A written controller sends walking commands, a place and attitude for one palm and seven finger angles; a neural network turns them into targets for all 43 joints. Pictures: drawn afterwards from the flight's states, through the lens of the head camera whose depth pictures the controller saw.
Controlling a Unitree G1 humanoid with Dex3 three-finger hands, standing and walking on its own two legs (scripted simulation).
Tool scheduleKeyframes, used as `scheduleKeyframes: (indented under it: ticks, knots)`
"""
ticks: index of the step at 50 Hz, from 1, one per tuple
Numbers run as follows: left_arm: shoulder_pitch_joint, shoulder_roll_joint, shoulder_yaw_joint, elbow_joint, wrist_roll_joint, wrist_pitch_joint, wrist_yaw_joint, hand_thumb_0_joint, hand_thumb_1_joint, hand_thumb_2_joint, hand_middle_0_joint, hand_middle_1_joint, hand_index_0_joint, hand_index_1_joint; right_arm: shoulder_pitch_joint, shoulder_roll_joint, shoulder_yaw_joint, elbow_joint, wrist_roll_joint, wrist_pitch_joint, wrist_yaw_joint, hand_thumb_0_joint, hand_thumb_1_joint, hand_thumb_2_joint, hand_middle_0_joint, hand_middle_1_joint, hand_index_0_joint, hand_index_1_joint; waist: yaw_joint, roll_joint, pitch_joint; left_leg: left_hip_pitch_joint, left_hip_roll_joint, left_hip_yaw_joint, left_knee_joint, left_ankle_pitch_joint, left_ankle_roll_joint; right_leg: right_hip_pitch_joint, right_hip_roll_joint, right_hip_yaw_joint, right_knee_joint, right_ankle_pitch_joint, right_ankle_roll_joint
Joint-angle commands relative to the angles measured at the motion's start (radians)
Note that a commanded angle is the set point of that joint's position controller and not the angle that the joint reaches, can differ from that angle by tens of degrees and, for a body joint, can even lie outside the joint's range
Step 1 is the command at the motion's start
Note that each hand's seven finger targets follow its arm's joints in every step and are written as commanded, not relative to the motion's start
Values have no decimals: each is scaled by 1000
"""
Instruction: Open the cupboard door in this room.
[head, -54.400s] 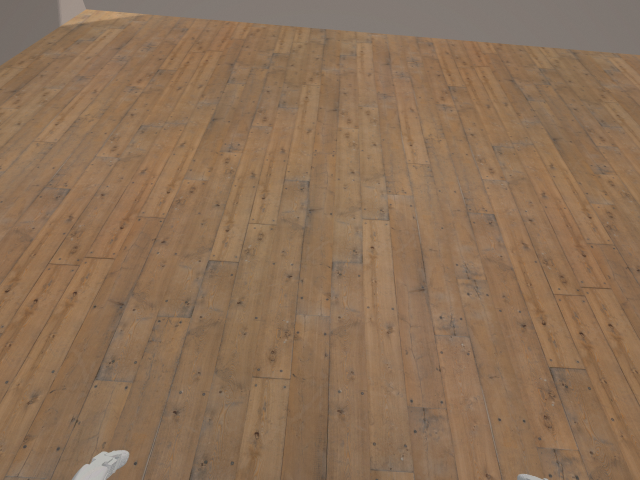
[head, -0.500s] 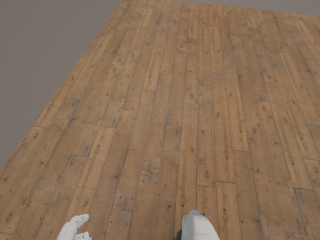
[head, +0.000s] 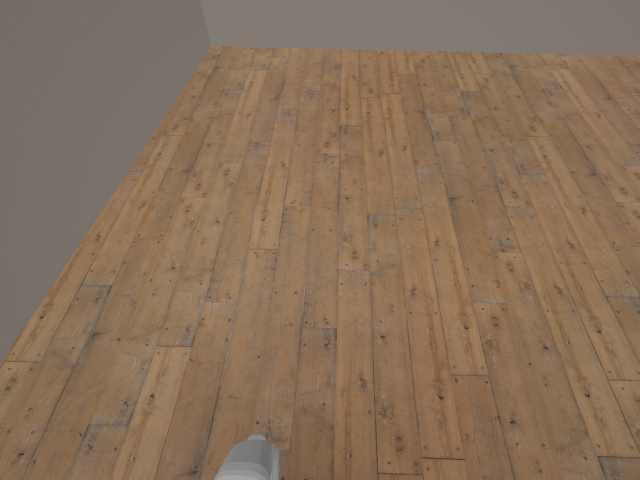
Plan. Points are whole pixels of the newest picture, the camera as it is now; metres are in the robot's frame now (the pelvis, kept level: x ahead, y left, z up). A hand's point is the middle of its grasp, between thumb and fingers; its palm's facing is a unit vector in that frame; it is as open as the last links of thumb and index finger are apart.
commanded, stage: walk to a spot facing it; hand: left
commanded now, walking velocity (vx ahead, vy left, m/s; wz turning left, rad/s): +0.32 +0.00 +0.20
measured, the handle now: out of the picture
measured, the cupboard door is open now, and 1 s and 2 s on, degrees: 49 49 49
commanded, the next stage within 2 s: turn to face it in 0.08 s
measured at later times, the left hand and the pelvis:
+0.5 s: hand (203, 405) +0.26 +0.22 -0.18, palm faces +0.19 -0.96 -0.18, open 7.3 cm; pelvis +0.22 +0.03 +0.00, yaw +8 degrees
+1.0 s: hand (244, 347) +0.35 +0.16 -0.15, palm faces +0.43 -0.87 -0.24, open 7.4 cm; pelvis +0.32 -0.05 +0.00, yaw +28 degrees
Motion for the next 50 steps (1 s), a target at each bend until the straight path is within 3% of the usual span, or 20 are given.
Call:
scheduleKeyframes:
  ticks: [1,4,7,9,10,11,12,13,15,19,26,32,34,36,37,38,39,40,43,50]
  knots:
    - [171,70,-1,27,6,-17,14,0,900,900,-200,-300,-200,-300,-74,-28,3,-60,0,-14,11,0,-900,-900,200,300,200,300,19,-106,94,-114,-19,21,-42,20,15,75,-320,142,-38,846,102]
    - [211,77,-6,54,9,-14,23,0,900,900,-200,-300,-200,-300,-124,-25,10,-68,2,-17,14,0,-900,-900,200,300,200,300,20,-95,113,-87,-62,59,-126,-14,35,117,-319,114,-20,975,116]
    - [200,111,-2,69,10,-17,27,0,900,900,-200,-300,-200,-300,-67,-23,17,-45,1,-31,4,0,-900,-900,200,300,200,300,-18,-84,60,116,-156,151,-264,-89,81,127,-318,69,96,1321,110]
    - [170,131,0,71,9,-17,27,0,900,900,-200,-300,-200,-300,96,-46,13,8,-4,-40,-15,0,-900,-900,200,300,200,300,-96,-109,-9,316,-194,149,-371,-54,121,92,-298,39,281,1405,127]
    - [139,129,-3,67,6,-15,25,0,900,900,-200,-300,-200,-300,226,-78,3,49,-9,-40,-19,0,-900,-900,200,300,200,300,-155,-96,-66,519,-146,84,-442,74,151,-33,-287,20,475,1245,144]
    - [150,100,-5,46,-12,-12,19,0,900,900,-200,-300,-200,-300,346,-147,-14,64,-28,-42,-29,0,-900,-900,200,300,200,300,-186,3,-176,759,74,-189,-437,362,268,-261,-201,-38,790,767,174]
    - [174,33,-25,3,-25,-15,17,0,900,900,-200,-300,-200,-300,395,-209,-16,61,-23,-45,-38,0,-900,-900,200,300,200,300,-146,181,-290,901,344,-565,-511,771,423,-481,-72,4,1145,-234,165]
    - [115,76,-9,-12,-9,0,28,0,900,900,-200,-300,-200,-300,325,-187,-12,51,-2,-34,-33,0,-900,-900,200,300,200,300,-108,43,-205,757,344,-525,-575,729,427,-515,-110,110,1209,-252,129]
    - [47,38,-2,-48,16,26,17,0,900,900,-200,-300,-200,-300,206,-119,7,8,-4,-49,-45,0,-900,-900,200,300,200,300,-37,32,72,450,258,-397,-665,548,287,-607,-169,100,1166,-143,169]
    - [78,5,12,-44,21,75,2,0,900,900,-200,-300,-200,-300,178,-91,10,6,-4,-69,-46,0,-900,-900,200,300,200,300,34,3,-26,383,119,-165,-644,739,205,-502,-174,68,981,-31,206]
    - [-124,69,26,-130,13,99,0,0,900,900,-200,-300,-200,-300,231,-132,-8,11,-2,-40,-35,0,-900,-900,200,300,200,300,0,134,-62,484,51,-206,-600,764,115,-599,-159,44,825,66,238]
    - [-320,101,14,-218,1,88,-1,0,900,900,-200,-300,-200,-300,276,-155,-24,2,-15,-19,-39,0,-900,-900,200,300,200,300,-52,146,-49,543,75,-328,-539,783,155,-526,-122,35,535,-31,217]
    - [-312,116,14,-230,-3,82,1,0,900,900,-200,-300,-200,-300,256,-170,-33,-14,-14,-11,-43,0,-900,-900,200,300,200,300,-45,161,-70,549,76,-369,-504,768,150,-439,-112,45,411,-45,202]
    - [-226,144,19,-217,-4,69,4,0,900,900,-200,-300,-200,-300,209,-170,-40,-33,-3,-9,-42,0,-900,-900,200,300,200,300,4,134,-115,491,41,-359,-421,657,104,-234,-127,65,181,122,188]
    - [-152,196,32,-197,-1,59,11,0,900,900,-200,-300,-200,-300,209,-148,-38,-46,12,-14,-36,0,-900,-900,200,300,200,300,35,15,-186,304,2,-318,-320,457,57,61,-233,140,134,416,151]
    - [-73,288,54,-181,8,55,25,0,900,900,-200,-300,-200,-300,244,-87,-32,-66,19,-21,-32,0,-900,-900,200,300,200,300,54,-292,-296,54,-157,-141,-40,-328,-18,345,-559,422,194,906,23]
    - [-34,281,44,-176,7,64,28,0,900,900,-200,-300,-200,-300,234,-137,-42,-78,10,-10,-39,0,-900,-900,200,300,200,300,61,-283,-306,67,-147,-90,165,-570,-31,246,-667,404,210,1054,-68]
    - [-91,221,33,-197,6,70,36,0,900,900,-200,-300,-200,-300,205,-133,-43,-78,4,4,-36,0,-900,-900,200,300,200,300,39,-244,-215,63,-100,-115,235,-495,-27,146,-612,310,193,997,-72]
    - [-181,162,16,-221,2,76,31,0,900,900,-200,-300,-200,-300,99,-91,-29,-77,0,46,-3,0,-900,-900,200,300,200,300,-13,-184,-36,64,-58,-60,282,-313,-41,-90,-451,80,123,809,31]
    - [-100,167,23,-208,9,60,21,0,900,900,-200,-300,-200,-300,15,-82,-24,-104,-4,66,20,0,-900,-900,200,300,200,300,-9,-190,-76,73,-54,-2,116,-206,-49,-17,-420,-52,120,791,77]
